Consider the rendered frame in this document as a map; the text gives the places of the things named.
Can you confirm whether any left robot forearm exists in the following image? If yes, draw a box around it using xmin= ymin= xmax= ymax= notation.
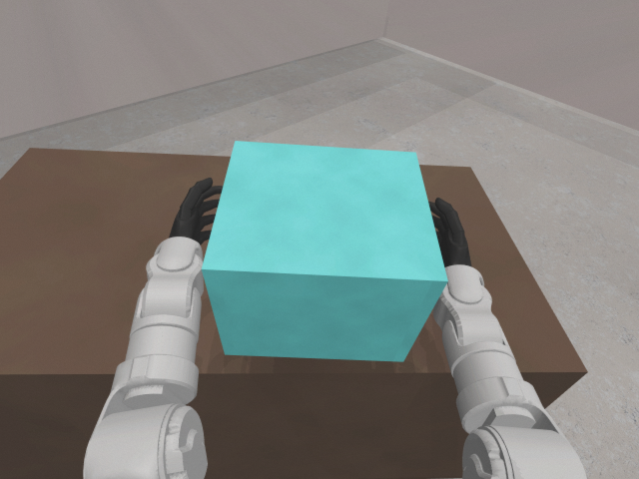
xmin=83 ymin=237 xmax=204 ymax=479

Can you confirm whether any right robot forearm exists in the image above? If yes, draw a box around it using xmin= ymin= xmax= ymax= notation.
xmin=433 ymin=264 xmax=587 ymax=479

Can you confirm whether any left robot hand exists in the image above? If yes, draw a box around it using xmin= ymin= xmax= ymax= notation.
xmin=169 ymin=178 xmax=223 ymax=245

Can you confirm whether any carton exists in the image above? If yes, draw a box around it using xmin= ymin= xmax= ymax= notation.
xmin=202 ymin=141 xmax=448 ymax=362

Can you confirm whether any right robot hand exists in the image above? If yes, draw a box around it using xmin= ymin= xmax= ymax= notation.
xmin=428 ymin=198 xmax=472 ymax=267

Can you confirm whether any robot left upper arm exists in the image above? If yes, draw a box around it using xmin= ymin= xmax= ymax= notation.
xmin=85 ymin=403 xmax=208 ymax=479

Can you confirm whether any pedestal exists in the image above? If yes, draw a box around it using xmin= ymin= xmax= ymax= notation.
xmin=0 ymin=148 xmax=588 ymax=479

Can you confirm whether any robot right upper arm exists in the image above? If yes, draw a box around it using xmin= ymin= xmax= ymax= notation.
xmin=462 ymin=425 xmax=585 ymax=479

